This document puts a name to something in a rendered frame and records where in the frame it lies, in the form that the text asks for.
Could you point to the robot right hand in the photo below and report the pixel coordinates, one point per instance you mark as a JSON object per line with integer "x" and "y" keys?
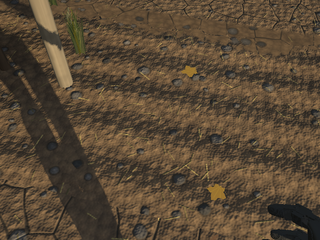
{"x": 299, "y": 215}

